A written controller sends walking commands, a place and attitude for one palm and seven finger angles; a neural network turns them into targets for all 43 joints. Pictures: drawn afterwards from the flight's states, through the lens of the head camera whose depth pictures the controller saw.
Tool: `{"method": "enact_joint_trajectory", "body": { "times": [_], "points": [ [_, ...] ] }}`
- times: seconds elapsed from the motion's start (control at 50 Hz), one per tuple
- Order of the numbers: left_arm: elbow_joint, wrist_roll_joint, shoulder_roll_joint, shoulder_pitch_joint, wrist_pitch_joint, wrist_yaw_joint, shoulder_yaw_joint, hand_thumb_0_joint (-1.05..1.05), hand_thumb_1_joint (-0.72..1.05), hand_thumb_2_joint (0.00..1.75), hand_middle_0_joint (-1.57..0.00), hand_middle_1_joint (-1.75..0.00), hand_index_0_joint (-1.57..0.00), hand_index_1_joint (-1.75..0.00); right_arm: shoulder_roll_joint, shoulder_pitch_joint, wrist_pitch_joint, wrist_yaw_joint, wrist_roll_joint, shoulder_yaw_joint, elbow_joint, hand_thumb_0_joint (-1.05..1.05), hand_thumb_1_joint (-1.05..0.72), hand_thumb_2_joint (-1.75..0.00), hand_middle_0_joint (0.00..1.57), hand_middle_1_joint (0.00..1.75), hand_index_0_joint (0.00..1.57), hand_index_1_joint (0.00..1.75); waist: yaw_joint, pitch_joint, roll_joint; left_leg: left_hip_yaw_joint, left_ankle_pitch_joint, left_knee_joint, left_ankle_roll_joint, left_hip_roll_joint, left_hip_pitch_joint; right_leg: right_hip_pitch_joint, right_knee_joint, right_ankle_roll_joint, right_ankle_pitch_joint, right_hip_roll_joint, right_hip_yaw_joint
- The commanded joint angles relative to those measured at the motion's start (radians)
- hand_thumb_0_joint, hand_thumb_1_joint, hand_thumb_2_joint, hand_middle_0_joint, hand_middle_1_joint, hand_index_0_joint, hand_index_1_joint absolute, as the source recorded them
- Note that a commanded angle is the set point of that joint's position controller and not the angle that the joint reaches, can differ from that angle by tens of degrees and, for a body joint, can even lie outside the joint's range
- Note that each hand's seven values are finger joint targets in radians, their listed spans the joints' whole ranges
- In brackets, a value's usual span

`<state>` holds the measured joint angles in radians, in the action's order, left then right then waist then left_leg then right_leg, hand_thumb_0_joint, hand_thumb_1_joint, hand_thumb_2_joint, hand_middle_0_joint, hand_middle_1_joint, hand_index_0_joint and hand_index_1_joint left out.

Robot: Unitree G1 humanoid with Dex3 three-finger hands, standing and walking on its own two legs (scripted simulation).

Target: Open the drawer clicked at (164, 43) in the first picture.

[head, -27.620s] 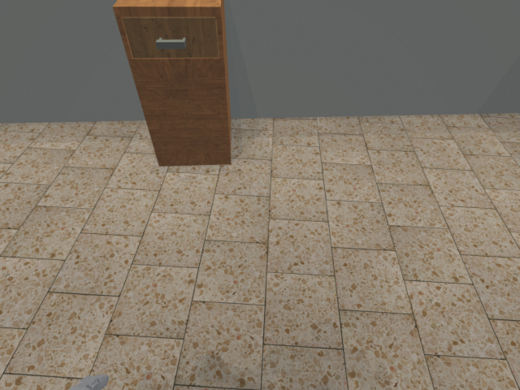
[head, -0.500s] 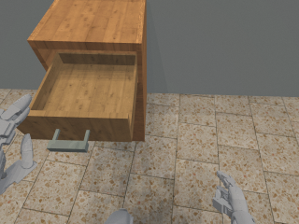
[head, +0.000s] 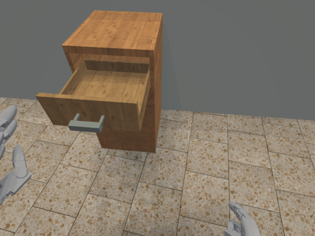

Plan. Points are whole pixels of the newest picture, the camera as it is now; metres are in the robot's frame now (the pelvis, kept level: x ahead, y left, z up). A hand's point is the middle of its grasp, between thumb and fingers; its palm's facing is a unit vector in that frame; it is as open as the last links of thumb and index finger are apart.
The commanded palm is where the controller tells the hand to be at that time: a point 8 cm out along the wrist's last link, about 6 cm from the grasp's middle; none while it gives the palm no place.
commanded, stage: stop stepping back and stand still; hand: left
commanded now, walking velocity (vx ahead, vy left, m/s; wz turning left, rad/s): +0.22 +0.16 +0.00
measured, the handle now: (87, 121) +0.50 +0.30 -0.06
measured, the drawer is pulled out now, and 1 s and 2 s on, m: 0.30 0.30 0.30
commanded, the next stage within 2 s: let the arm hang, fingers relaxed in 0.62 s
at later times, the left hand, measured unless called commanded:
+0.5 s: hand (16, 216) +0.13 +0.24 +0.15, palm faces +0.44 -0.77 -0.46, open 7.4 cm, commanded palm +0.06 +0.27 +0.18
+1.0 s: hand out of the picture +0.07 +0.17 -0.15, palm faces +0.02 -0.98 -0.20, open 7.4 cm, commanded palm none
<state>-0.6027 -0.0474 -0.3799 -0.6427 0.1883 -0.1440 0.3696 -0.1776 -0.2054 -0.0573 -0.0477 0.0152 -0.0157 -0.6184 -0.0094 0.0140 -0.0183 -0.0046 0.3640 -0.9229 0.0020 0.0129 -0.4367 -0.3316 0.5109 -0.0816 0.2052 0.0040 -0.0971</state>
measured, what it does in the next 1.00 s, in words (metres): steps on the spot: left foot, then right foot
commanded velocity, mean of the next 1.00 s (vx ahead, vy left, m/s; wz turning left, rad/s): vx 0.08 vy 0.05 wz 0.00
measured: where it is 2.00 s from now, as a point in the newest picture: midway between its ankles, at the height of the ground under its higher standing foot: outside the picture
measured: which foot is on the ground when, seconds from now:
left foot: up 0.00-0.16, down 0.18-0.40, up 0.42-0.68, down 0.70-1.00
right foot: down 0.00-0.20, up 0.22-0.38, down 0.40-1.00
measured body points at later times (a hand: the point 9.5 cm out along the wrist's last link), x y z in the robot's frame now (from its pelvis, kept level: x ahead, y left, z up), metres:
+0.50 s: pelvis -0.05 -0.02 -0.01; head -0.05 -0.04 +0.44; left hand +0.10 +0.27 +0.17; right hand +0.11 -0.25 -0.12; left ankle -0.08 +0.10 -0.69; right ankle -0.01 -0.09 -0.74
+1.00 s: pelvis -0.03 -0.01 -0.01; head -0.01 -0.01 +0.44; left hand +0.06 +0.22 -0.13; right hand +0.09 -0.23 -0.14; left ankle -0.04 +0.10 -0.74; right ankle -0.02 -0.12 -0.74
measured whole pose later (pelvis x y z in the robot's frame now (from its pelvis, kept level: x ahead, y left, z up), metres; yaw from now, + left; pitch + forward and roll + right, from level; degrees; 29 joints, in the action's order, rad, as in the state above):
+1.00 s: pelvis -0.03 -0.01 -0.01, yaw +4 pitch -1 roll +1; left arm 0.67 0.03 -0.19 -0.28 -0.06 0.00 -0.01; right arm -0.19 -0.21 0.00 0.00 -0.02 -0.01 -0.81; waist 0.04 -0.04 -0.02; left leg 0.03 0.31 -0.58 0.02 0.03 -0.26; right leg -0.29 0.63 -0.02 0.33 0.01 0.03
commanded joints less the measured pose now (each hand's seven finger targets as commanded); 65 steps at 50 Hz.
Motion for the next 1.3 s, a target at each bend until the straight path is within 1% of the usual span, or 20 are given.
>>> {"method": "enact_joint_trajectory", "body": {
  "times": [0.0,0.06,0.12,0.18,0.24,0.34,0.38,0.46,0.62,0.64,0.68,0.7,0.74,0.78,0.82,0.88,0.92,0.96,1.08,1.28],
  "points": [
    [-0.017,0.010,-0.137,0.033,0.036,-0.011,0.074,0.00,0.90,0.90,-0.20,-0.30,-0.20,-0.30,-0.137,0.114,-0.044,-0.022,-0.002,0.051,0.162,0.00,-0.90,-0.90,0.20,0.30,0.20,0.30,0.044,0.023,-0.131,0.047,0.000,0.041,0.016,-0.002,0.077,-0.141,-0.364,0.005,0.482,-0.255,0.251],
    [-0.092,0.021,-0.147,0.045,0.043,-0.025,0.063,0.00,0.90,0.90,-0.20,-0.30,-0.20,-0.30,-0.140,0.132,-0.067,-0.031,-0.002,0.053,0.172,0.00,-0.90,-0.90,0.20,0.30,0.20,0.30,0.020,0.048,-0.164,0.095,0.080,0.292,0.048,0.011,0.124,-0.030,-0.370,0.016,0.457,-0.262,0.274],
    [-0.222,0.032,-0.162,0.014,0.063,-0.046,0.080,0.00,0.90,0.90,-0.20,-0.30,-0.20,-0.30,-0.141,0.063,-0.096,-0.030,-0.020,0.053,0.174,0.00,-0.90,-0.90,0.20,0.30,0.20,0.30,0.030,0.110,-0.020,0.097,0.057,0.615,0.083,0.006,0.233,0.092,-0.270,0.035,0.408,-0.212,0.256],
    [-0.335,0.046,-0.186,0.025,0.095,-0.045,0.101,0.00,0.90,0.90,-0.20,-0.30,-0.20,-0.30,-0.166,0.059,-0.123,-0.019,-0.025,0.073,0.198,0.00,-0.90,-0.90,0.20,0.30,0.20,0.30,0.015,0.092,0.350,-0.225,0.037,0.724,0.171,-0.249,0.290,-0.035,0.228,0.095,0.220,-0.006,0.041],
    [-0.249,0.037,-0.190,-0.014,0.067,-0.041,0.133,0.00,0.90,0.90,-0.20,-0.30,-0.20,-0.30,-0.129,0.048,-0.137,-0.009,-0.009,0.067,0.149,0.00,-0.90,-0.90,0.20,0.30,0.20,0.30,0.033,-0.020,0.266,-0.206,0.018,0.703,0.211,-0.280,0.187,-0.174,0.496,0.086,0.242,-0.017,0.057],
    [0.012,0.020,-0.140,0.031,0.058,-0.019,0.110,0.00,0.90,0.90,-0.20,-0.30,-0.20,-0.30,-0.169,0.068,-0.110,-0.024,0.004,0.071,0.122,0.00,-0.90,-0.90,0.20,0.30,0.20,0.30,0.012,-0.089,0.049,-0.016,0.007,0.421,0.100,-0.153,-0.016,0.192,-0.092,0.078,0.112,-0.035,0.037],
    [0.037,0.011,-0.155,0.085,0.061,-0.005,0.097,0.00,0.90,0.90,-0.20,-0.30,-0.20,-0.30,-0.171,0.111,-0.081,-0.015,0.015,0.088,0.147,0.00,-0.90,-0.90,0.20,0.30,0.20,0.30,0.024,-0.073,-0.299,0.033,0.136,-0.011,0.040,0.009,-0.182,0.184,-0.339,-0.020,0.241,-0.330,0.584],
    [-0.027,0.013,-0.127,0.101,0.091,0.014,0.076,0.00,0.90,0.90,-0.20,-0.30,-0.20,-0.30,-0.160,0.075,-0.050,0.006,0.002,0.088,0.126,0.00,-0.90,-0.90,0.20,0.30,0.20,0.30,0.043,-0.006,-0.134,-0.023,-0.047,-0.123,0.014,-0.031,-0.041,0.005,-0.367,0.032,0.335,-0.273,0.429],
    [-0.271,0.029,-0.172,0.010,0.088,-0.047,0.092,0.00,0.90,0.90,-0.20,-0.30,-0.20,-0.30,-0.118,0.078,-0.084,-0.034,-0.028,0.051,0.168,0.00,-0.90,-0.90,0.20,0.30,0.20,0.30,0.016,0.065,0.023,0.080,-0.059,0.487,0.050,0.002,0.264,0.025,-0.298,-0.015,0.328,-0.219,0.256],
    [-0.266,0.026,-0.170,0.004,0.090,-0.051,0.097,0.00,0.90,0.90,-0.20,-0.30,-0.20,-0.30,-0.124,0.066,-0.088,-0.036,-0.027,0.052,0.171,0.00,-0.90,-0.90,0.20,0.30,0.20,0.30,0.021,0.071,0.068,0.047,-0.058,0.544,0.056,-0.022,0.292,0.032,-0.237,0.002,0.298,-0.188,0.237],
    [-0.279,0.019,-0.151,0.013,0.096,-0.051,0.095,0.00,0.90,0.90,-0.20,-0.30,-0.20,-0.30,-0.157,0.072,-0.089,-0.032,-0.026,0.058,0.188,0.00,-0.90,-0.90,0.20,0.30,0.20,0.30,0.017,0.052,0.263,-0.221,-0.056,0.659,0.113,-0.207,0.287,-0.001,0.019,0.058,0.147,-0.052,0.134],
    [0.607,0.115,0.096,0.138,-0.084,0.097,-0.299,0.00,0.90,0.90,-0.20,-0.30,-0.20,-0.30,-0.301,0.019,-0.120,0.068,-0.039,0.112,-0.063,0.00,-0.90,-0.90,0.20,0.30,0.20,0.30,0.096,-0.081,0.266,-0.269,-0.409,0.523,0.144,-0.254,0.154,-0.193,0.256,0.090,0.063,-0.059,0.030],
    [0.618,0.102,0.102,0.151,-0.196,0.122,-0.269,0.00,0.90,0.90,-0.20,-0.30,-0.20,-0.30,-0.190,-0.044,-0.046,0.057,-0.036,0.085,-0.042,0.00,-0.90,-0.90,0.20,0.30,0.20,0.30,0.074,0.055,0.230,-0.213,-0.582,0.516,0.159,-0.252,0.198,-0.154,0.359,0.092,0.308,-0.033,0.121],
    [0.680,0.093,0.109,0.262,-0.188,0.119,-0.294,0.00,0.90,0.90,-0.20,-0.30,-0.20,-0.30,-0.191,-0.055,-0.038,0.043,-0.055,0.075,-0.029,0.00,-0.90,-0.90,0.20,0.30,0.20,0.30,0.059,0.120,-0.030,-0.239,-0.930,0.433,0.177,-0.260,0.323,-0.180,0.357,0.088,0.305,-0.023,0.130],
    [0.791,0.090,0.084,0.306,-0.186,0.120,-0.294,0.00,0.90,0.90,-0.20,-0.30,-0.20,-0.30,-0.225,-0.046,-0.017,0.039,-0.053,0.072,-0.038,0.00,-0.90,-0.90,0.20,0.30,0.20,0.30,0.033,0.126,-0.099,-0.190,-1.081,0.396,0.155,-0.243,0.409,-0.122,0.227,0.089,0.193,-0.016,0.110],
    [1.017,0.080,0.004,0.274,-0.186,0.119,-0.283,0.00,0.90,0.90,-0.20,-0.30,-0.20,-0.30,-0.198,0.018,0.009,0.037,-0.029,0.062,-0.064,0.00,-0.90,-0.90,0.20,0.30,0.20,0.30,-0.014,0.113,-0.012,-0.037,-0.647,0.354,0.046,-0.081,0.195,0.211,0.020,0.056,-0.414,-0.083,0.226],
    [1.133,0.078,-0.055,0.303,-0.189,0.127,-0.296,0.00,0.90,0.90,-0.20,-0.30,-0.20,-0.30,-0.146,-0.024,0.028,0.046,-0.017,0.051,-0.096,0.00,-0.90,-0.90,0.20,0.30,0.20,0.30,0.020,0.006,0.026,-0.005,-0.121,0.396,0.008,-0.018,0.140,0.135,-0.066,-0.010,-0.331,-0.207,0.313],
    [1.222,0.070,-0.032,0.354,-0.189,0.127,-0.310,0.00,0.90,0.90,-0.20,-0.30,-0.20,-0.30,-0.132,-0.021,0.051,0.043,-0.027,0.049,-0.136,0.00,-0.90,-0.90,0.20,0.30,0.20,0.30,0.024,-0.015,-0.114,-0.007,-0.176,0.398,0.012,-0.023,0.190,0.091,-0.103,0.001,-0.221,-0.140,0.302],
    [1.427,0.060,0.053,0.323,-0.184,0.115,-0.317,0.00,0.90,0.90,-0.20,-0.30,-0.20,-0.30,-0.103,-0.059,0.045,0.025,-0.028,0.043,-0.260,0.00,-0.90,-0.90,0.20,0.30,0.20,0.30,0.012,0.040,0.162,-0.043,-0.330,0.488,0.033,-0.092,0.289,0.154,-0.101,0.029,-0.178,-0.068,0.223],
    [1.615,0.058,0.084,0.313,-0.189,0.111,-0.341,0.00,0.90,0.90,-0.20,-0.30,-0.20,-0.30,-0.086,-0.136,0.054,0.014,-0.024,0.036,-0.392,0.00,-0.90,-0.90,0.20,0.30,0.20,0.30,0.015,-0.055,0.029,-0.056,-0.226,0.571,0.042,-0.113,0.280,0.122,-0.162,0.031,-0.079,-0.064,0.211]
  ]
}}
